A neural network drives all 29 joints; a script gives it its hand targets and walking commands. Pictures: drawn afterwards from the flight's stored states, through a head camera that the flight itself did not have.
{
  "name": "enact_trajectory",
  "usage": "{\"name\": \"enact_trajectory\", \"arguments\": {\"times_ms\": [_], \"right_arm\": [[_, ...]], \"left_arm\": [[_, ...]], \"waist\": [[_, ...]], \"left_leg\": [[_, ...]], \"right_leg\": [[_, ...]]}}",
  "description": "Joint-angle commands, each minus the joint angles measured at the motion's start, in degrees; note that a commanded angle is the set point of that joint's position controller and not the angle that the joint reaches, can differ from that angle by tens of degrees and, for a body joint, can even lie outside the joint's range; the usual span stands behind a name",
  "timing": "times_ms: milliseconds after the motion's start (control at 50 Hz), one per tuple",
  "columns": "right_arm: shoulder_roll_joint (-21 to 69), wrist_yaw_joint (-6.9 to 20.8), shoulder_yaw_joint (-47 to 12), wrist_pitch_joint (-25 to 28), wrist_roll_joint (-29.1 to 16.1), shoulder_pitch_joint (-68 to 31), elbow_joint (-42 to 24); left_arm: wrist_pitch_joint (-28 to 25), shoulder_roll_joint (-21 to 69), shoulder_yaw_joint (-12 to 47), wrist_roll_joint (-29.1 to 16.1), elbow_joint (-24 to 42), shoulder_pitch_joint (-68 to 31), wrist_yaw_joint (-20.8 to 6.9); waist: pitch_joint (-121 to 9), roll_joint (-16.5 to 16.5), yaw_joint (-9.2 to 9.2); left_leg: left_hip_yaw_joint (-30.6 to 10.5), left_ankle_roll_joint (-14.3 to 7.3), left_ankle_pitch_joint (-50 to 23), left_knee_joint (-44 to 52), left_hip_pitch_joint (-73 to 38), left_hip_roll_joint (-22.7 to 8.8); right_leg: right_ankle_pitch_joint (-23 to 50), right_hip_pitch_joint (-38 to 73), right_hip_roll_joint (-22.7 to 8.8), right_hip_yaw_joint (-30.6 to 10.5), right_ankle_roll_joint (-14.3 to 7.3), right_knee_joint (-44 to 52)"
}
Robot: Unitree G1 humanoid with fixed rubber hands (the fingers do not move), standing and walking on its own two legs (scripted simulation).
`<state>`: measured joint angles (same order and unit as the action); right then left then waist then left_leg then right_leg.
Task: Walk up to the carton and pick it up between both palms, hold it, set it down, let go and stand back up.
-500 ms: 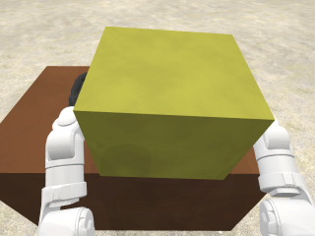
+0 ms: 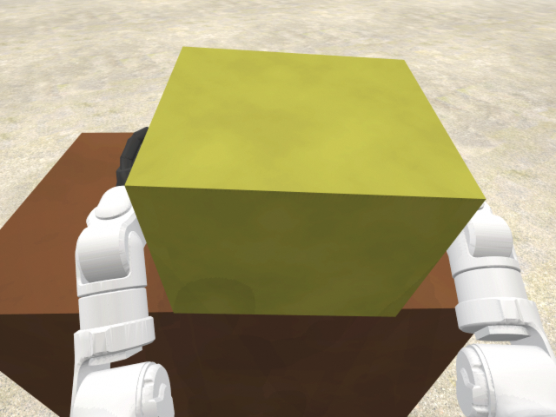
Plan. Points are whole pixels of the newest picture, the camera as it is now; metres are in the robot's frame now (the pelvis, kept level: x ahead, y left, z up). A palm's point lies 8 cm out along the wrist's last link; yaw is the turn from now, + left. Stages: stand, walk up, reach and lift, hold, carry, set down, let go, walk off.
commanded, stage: hold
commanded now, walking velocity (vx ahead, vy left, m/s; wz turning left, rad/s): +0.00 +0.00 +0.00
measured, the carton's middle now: (291, 184) +0.37 -0.02 +0.19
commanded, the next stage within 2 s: none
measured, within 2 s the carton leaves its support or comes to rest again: neither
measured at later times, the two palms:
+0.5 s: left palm (136, 179) +0.36 +0.18 +0.22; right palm (435, 176) +0.37 -0.22 +0.20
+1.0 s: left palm (127, 187) +0.35 +0.20 +0.21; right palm (426, 172) +0.37 -0.21 +0.21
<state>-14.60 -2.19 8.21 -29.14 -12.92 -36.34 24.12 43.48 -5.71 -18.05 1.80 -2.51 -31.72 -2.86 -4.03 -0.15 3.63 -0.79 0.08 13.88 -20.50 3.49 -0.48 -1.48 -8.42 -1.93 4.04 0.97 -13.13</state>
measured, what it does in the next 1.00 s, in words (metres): stands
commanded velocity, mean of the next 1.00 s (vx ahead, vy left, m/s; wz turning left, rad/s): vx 0.00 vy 0.00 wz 0.00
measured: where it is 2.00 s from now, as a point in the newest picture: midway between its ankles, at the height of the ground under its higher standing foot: outside the picture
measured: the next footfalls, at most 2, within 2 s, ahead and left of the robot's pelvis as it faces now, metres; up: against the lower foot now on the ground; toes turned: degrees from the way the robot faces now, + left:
none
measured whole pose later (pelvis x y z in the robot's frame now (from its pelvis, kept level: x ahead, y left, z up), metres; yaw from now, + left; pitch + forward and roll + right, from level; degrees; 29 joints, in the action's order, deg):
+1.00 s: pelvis +0.01 +0.00 +0.00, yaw +1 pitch -1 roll -1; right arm -14.5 -4.8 6.8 -31.6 -15.1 -37.1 21.3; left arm 45.4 -6.9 -18.4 1.1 0.5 -31.2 -3.0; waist -5.0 -0.4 4.1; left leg -2.3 0.4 14.5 -21.2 5.2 -0.8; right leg -2.2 -9.2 -1.7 5.4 0.8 -13.0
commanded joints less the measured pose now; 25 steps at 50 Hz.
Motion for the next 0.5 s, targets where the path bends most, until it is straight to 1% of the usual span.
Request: {"name": "enact_trajectory", "arguments": {"times_ms": [0, 60, 120, 140, 160, 180, 220, 240, 280, 300, 360, 380, 400, 420, 460, 480], "right_arm": [[27.30, 9.67, -20.37, 3.81, -5.79, -45.78, -16.98], [28.72, 9.88, -20.09, 4.08, -5.25, -47.42, -15.43], [30.37, 10.00, -20.02, 4.76, -4.95, -50.27, -15.76], [30.42, 9.98, -19.81, 4.70, -5.02, -50.91, -14.75], [30.73, 10.05, -19.35, 4.82, -4.54, -51.49, -14.11], [31.11, 10.05, -18.96, 4.90, -4.33, -51.92, -13.31], [31.87, 10.20, -18.79, 4.94, -3.98, -52.98, -11.57], [32.20, 10.25, -18.61, 5.16, -3.86, -53.92, -11.91], [32.62, 10.29, -18.11, 5.05, -3.78, -54.75, -10.09], [32.94, 10.29, -18.11, 5.14, -3.76, -55.26, -9.93], [33.41, 10.25, -18.02, 4.97, -3.60, -56.34, -8.28], [34.11, 10.14, -18.33, 5.23, -3.82, -56.78, -9.00], [34.28, 9.96, -18.52, 5.17, -4.03, -57.27, -9.61], [34.67, 9.84, -18.90, 5.23, -4.36, -57.65, -9.75], [34.64, 9.53, -19.04, 4.95, -4.78, -57.11, -9.69], [34.73, 9.38, -19.44, 4.90, -5.09, -57.16, -10.47]], "left_arm": [[-2.48, 25.11, 26.87, -5.24, 6.22, -40.30, -5.47], [-2.53, 25.29, 26.22, -5.23, 4.51, -41.46, -5.65], [-3.38, 25.99, 27.17, -6.27, 4.83, -44.84, -5.37], [-3.44, 25.45, 26.62, -6.13, 3.44, -45.02, -5.33], [-3.53, 25.64, 26.63, -6.21, 2.57, -45.97, -5.32], [-3.72, 26.07, 26.78, -6.40, 1.88, -46.64, -5.31], [-3.81, 25.99, 26.49, -6.34, 0.21, -47.79, -5.27], [-3.96, 26.48, 26.90, -6.72, 0.11, -48.75, -5.19], [-4.18, 26.16, 26.49, -6.90, -1.47, -50.21, -5.09], [-4.34, 26.14, 26.49, -7.04, -1.69, -50.74, -5.05], [-4.41, 25.92, 25.66, -6.81, -4.38, -51.30, -5.21], [-4.75, 26.12, 26.09, -7.27, -3.58, -51.95, -5.23], [-4.80, 26.00, 25.89, -7.40, -4.28, -51.66, -5.26], [-5.08, 26.13, 26.03, -7.65, -3.55, -52.62, -5.19], [-5.26, 26.03, 26.10, -7.96, -3.85, -52.27, -5.20], [-5.34, 25.86, 26.03, -8.04, -3.34, -52.10, -5.19]], "waist": [[-21.62, 0.97, -0.58], [-21.56, -0.28, -1.00], [-24.11, -0.18, -0.71], [-23.55, -0.32, -0.94], [-23.78, -0.56, -0.81], [-23.42, -0.08, -0.54], [-23.63, -0.52, -0.96], [-24.30, -0.23, -0.90], [-24.29, -0.06, -0.71], [-25.43, -0.53, -0.90], [-25.06, -0.64, -1.12], [-26.42, -1.01, -1.04], [-26.66, -1.37, -1.23], [-27.60, -0.78, -1.27], [-28.00, -0.74, -0.94], [-28.64, -0.98, -1.13]], "left_leg": [[-0.81, 3.18, -17.03, 5.69, 11.85, 3.21], [-0.39, 2.41, -13.01, 6.76, 13.23, 3.41], [-0.29, 1.98, -11.29, 6.67, 13.91, 3.64], [-0.29, 1.77, -10.25, 6.77, 14.46, 3.71], [-0.18, 1.46, -8.38, 7.12, 15.17, 3.74], [-0.12, 1.25, -6.87, 7.36, 15.74, 3.74], [0.03, 0.68, -4.22, 7.94, 16.92, 3.72], [-0.19, 0.57, -4.05, 7.78, 16.98, 3.65], [-0.14, 0.45, -3.14, 7.80, 17.34, 3.62], [-0.13, 0.31, -2.92, 7.73, 17.45, 3.66], [0.04, 0.11, -1.38, 7.86, 18.98, 3.71], [0.07, 0.14, -2.27, 7.46, 18.69, 3.83], [0.11, 0.06, -2.63, 7.37, 18.64, 3.92], [0.06, 0.27, -3.49, 7.07, 18.42, 3.86], [-0.10, 0.30, -4.43, 6.89, 18.73, 3.92], [-0.15, 0.33, -5.14, 6.67, 18.60, 3.87]], "right_leg": [[6.79, 22.63, 4.96, -2.94, -1.70, -3.54], [4.46, 22.90, 4.65, -3.00, -1.46, -3.18], [3.65, 23.27, 4.34, -3.03, -1.35, -3.36], [2.80, 22.99, 4.10, -3.22, -1.29, -3.29], [1.08, 22.78, 3.92, -3.23, -1.21, -3.09], [-0.02, 22.50, 3.82, -3.34, -1.27, -3.03], [-2.60, 22.10, 3.44, -3.44, -1.17, -2.85], [-2.70, 22.31, 3.18, -3.33, -1.28, -2.91], [-3.80, 21.92, 2.81, -3.41, -1.25, -2.85], [-4.36, 22.27, 2.84, -3.44, -1.21, -2.82], [-6.32, 22.54, 2.23, -3.91, -1.18, -2.60], [-5.54, 23.03, 2.30, -3.94, -1.06, -2.73], [-4.89, 23.28, 2.29, -4.11, -0.90, -2.73], [-4.12, 23.48, 2.30, -4.06, -0.93, -2.98], [-2.41, 24.27, 2.23, -3.95, -0.77, -3.22], [-1.57, 24.64, 2.41, -3.86, -0.66, -3.52]]}}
